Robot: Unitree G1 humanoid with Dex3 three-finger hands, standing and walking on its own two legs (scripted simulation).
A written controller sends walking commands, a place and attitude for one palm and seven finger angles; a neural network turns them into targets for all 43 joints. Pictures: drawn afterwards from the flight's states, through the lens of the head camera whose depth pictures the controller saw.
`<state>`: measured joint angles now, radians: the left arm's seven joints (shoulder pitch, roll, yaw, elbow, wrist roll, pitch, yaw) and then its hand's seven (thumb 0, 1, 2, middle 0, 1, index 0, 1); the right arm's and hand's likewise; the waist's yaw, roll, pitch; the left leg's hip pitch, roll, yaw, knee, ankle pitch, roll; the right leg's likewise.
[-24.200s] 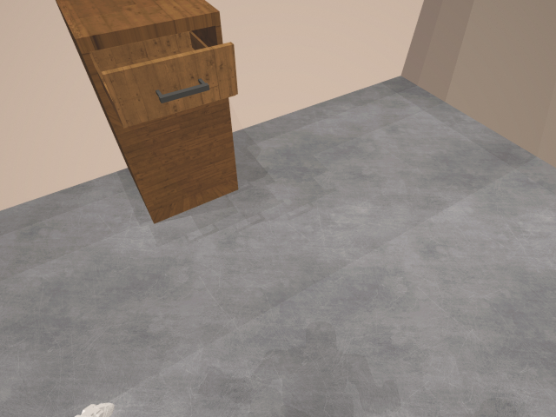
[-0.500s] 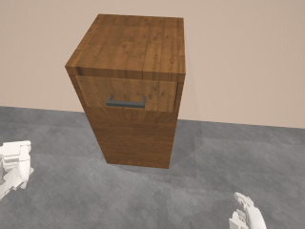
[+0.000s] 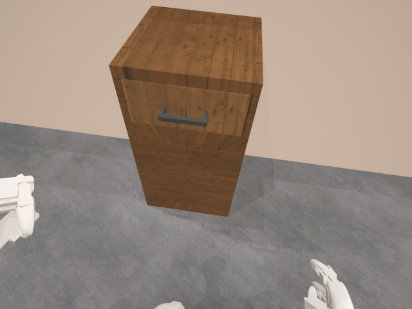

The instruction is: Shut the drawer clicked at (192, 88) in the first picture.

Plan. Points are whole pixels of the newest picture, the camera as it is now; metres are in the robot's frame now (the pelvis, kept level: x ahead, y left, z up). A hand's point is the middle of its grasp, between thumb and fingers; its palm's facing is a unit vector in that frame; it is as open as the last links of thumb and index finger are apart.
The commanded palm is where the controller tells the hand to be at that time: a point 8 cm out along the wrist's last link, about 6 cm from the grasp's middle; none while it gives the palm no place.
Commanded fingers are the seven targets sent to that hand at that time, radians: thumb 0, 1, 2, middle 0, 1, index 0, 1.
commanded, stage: step back with the hand held close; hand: left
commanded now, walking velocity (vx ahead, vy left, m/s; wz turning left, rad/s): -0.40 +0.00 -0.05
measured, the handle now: (183, 116) +0.66 +0.10 -0.05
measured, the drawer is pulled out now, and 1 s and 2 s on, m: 0.00 0.00 0.00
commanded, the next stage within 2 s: stop stepping back and stand still in 0.58 s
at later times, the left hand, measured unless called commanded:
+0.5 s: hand out of the picture +0.14 +0.26 +0.19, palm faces +0.36 -0.83 -0.43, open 3.3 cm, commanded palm +0.07 +0.30 +0.19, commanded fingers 0.00 0.90 0.90 -1.40 -1.60 -1.40 -1.60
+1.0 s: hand out of the picture +0.00 +0.25 +0.17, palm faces +0.42 -0.81 -0.40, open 3.2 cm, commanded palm -0.05 +0.28 +0.19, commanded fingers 0.00 0.90 0.90 -1.40 -1.60 -1.40 -1.60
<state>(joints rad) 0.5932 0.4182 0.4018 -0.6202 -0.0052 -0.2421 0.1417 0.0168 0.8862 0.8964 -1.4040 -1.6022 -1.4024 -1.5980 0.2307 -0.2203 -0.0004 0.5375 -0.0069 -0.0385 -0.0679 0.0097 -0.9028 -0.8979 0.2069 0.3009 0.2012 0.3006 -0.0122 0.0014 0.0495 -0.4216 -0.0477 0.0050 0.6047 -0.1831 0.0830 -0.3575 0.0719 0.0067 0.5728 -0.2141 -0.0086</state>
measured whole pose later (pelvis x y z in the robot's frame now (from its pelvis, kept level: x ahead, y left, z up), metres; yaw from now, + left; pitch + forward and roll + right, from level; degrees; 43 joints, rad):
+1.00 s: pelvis -0.18 +0.00 +0.01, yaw -1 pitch +0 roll +0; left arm 0.61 0.33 0.34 -0.47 -0.03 -0.19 0.17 0.01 0.89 0.90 -1.40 -1.60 -1.40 -1.60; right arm 0.31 -0.28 -0.06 0.69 0.01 -0.08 -0.10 0.01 -0.91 -0.90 0.20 0.30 0.20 0.30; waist -0.01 0.01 -0.08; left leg -0.25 0.02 0.02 0.50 -0.26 0.01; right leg -0.18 -0.02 -0.07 0.52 -0.34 0.00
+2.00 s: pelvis -0.16 +0.01 +0.01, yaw -1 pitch +0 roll -1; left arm 0.66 0.39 0.36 -0.59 -0.03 -0.22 0.15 0.02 0.89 0.90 -1.40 -1.60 -1.40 -1.60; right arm 0.18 -0.22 -0.02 0.59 0.01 -0.08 -0.07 0.01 -0.91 -0.90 0.20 0.30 0.20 0.30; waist -0.01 0.00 0.05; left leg -0.22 0.02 0.05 0.50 -0.28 0.01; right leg -0.20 0.01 -0.06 0.46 -0.26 -0.01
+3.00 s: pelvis -0.19 +0.03 +0.02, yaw -1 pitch -2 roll +0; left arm 0.32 0.18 0.01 1.14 0.02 0.02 0.03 0.01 0.91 0.90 -0.28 -0.41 -0.28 -0.40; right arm 0.30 -0.14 0.00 1.09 -0.02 0.01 -0.02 0.00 -0.91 -0.90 0.20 0.30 0.20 0.30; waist 0.01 0.02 0.05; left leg -0.20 -0.03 0.06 0.42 -0.19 0.06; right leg -0.20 -0.05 -0.05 0.42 -0.19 0.02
